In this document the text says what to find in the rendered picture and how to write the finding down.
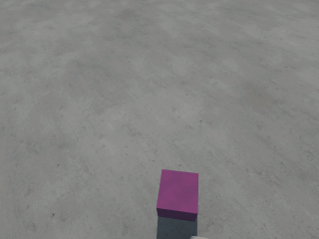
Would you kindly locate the carton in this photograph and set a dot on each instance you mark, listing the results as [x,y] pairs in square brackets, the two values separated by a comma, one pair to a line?
[178,195]

